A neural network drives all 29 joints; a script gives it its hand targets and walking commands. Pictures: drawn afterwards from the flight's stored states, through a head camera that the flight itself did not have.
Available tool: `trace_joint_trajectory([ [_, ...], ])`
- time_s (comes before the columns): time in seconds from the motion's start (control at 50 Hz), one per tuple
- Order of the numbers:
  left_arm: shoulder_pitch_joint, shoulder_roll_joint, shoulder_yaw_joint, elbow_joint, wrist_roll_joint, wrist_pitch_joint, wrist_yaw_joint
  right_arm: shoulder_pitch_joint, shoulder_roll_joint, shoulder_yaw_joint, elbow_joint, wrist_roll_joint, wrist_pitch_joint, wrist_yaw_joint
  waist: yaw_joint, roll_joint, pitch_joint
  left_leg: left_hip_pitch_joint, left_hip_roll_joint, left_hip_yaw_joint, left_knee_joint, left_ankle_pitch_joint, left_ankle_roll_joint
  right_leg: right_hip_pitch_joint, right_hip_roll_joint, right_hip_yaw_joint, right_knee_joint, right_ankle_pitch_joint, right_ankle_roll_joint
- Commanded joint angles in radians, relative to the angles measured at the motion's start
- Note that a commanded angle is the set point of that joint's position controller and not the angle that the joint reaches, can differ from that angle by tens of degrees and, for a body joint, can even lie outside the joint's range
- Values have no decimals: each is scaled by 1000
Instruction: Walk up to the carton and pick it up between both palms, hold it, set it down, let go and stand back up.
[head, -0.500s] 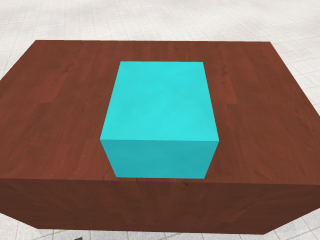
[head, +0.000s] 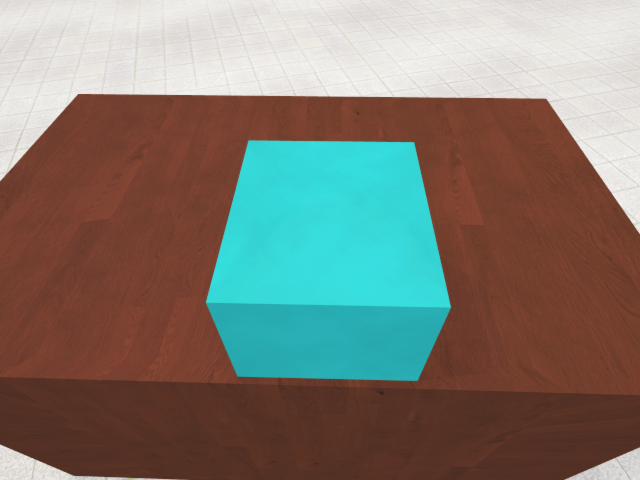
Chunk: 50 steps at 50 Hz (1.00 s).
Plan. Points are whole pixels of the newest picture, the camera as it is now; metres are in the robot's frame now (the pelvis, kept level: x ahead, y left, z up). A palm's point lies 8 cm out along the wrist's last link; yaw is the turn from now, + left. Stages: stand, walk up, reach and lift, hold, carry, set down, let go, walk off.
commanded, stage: stand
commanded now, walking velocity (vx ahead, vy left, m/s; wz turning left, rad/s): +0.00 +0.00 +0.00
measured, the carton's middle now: (329, 255) +0.40 +0.02 +0.04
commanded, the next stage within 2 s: none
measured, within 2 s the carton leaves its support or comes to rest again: neither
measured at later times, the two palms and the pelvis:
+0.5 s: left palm out of the picture -0.15 +0.20 -0.15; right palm out of the picture -0.15 -0.20 -0.15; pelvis -0.08 +0.00 +0.00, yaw +0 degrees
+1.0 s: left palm out of the picture -0.17 +0.19 -0.15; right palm out of the picture -0.17 -0.20 -0.15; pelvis -0.10 +0.00 +0.00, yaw +1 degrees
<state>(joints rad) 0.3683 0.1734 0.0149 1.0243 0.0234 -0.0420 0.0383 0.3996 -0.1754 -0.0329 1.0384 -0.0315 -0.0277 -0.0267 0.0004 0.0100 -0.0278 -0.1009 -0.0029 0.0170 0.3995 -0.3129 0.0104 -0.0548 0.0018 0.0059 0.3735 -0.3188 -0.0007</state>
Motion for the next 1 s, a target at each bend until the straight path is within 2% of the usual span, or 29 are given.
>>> trace_joint_trajectory([
  [0.0, 112, 87, 14, 31, -3, 3, 9, 110, -91, -12, 26, 1, -2, -8, 1, 1, 45, -7, 103, -66, 10, 539, 28, 7, -99, 45, 4, 527, -24],
  [0.06, 92, 80, 10, 55, 0, 13, 7, 100, -73, -3, 51, -1, 3, -8, 3, -5, 85, -25, 92, -69, -25, 414, 24, -41, -95, 50, -10, 386, -22],
  [0.18, 97, 50, -5, 104, 1, 21, 4, 100, -49, 11, 91, 0, 11, -6, -1, -3, 146, -76, 84, -83, -56, 239, 24, -101, -85, 58, -45, 206, -21],
  [0.28, 106, 33, -14, 133, 0, 24, 2, 104, -37, 19, 115, 3, 15, -4, -4, -5, 173, -116, 77, -93, -75, 110, 23, -146, -80, 63, -51, 119, -21],
  [0.42, 130, 13, -23, 156, -1, 27, 0, 106, -26, 27, 131, 6, 20, -2, -4, 1, 180, -166, 76, -109, -88, 5, 24, -191, -72, 66, -43, 47, -21],
  [0.58, 157, -2, -29, 161, -2, 27, -1, 110, -21, 32, 134, 8, 24, -1, -3, 0, 173, -203, 78, -120, -90, -47, 25, -229, -67, 72, -36, 2, -23],
  [0.76, 164, 0, -29, 150, -4, 25, -2, 121, -9, 39, 131, 10, 24, 1, -8, -19, 165, -201, 72, -112, -61, -22, 22, -276, -76, 94, -54, -40, -30],
  [0.98, 162, -3, -25, 138, -6, 23, -5, 119, -5, 42, 124, 12, 16, -1, -2, -3, 149, -209, 76, -116, -56, 8, 19, -261, -74, 89, -38, 4, -34],
])
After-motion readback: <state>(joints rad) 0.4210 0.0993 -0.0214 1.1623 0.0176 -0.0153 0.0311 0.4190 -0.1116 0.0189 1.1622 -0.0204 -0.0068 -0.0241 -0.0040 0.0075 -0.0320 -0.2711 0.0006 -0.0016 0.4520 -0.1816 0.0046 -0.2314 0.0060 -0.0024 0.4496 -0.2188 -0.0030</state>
